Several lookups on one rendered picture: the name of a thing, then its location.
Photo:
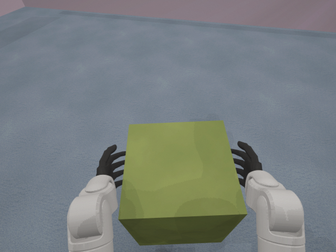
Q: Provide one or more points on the robot right forearm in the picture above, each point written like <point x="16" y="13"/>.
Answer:
<point x="279" y="214"/>

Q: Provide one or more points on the robot left hand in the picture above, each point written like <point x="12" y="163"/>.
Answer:
<point x="106" y="167"/>

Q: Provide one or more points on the robot right hand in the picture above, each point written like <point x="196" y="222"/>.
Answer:
<point x="250" y="164"/>

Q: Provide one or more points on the robot left forearm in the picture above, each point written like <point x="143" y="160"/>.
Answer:
<point x="89" y="219"/>

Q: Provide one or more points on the carton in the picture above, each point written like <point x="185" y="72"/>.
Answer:
<point x="180" y="184"/>

